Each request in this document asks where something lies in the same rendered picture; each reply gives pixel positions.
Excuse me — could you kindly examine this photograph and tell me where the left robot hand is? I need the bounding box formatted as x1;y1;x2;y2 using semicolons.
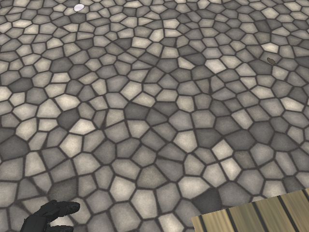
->
20;199;80;232

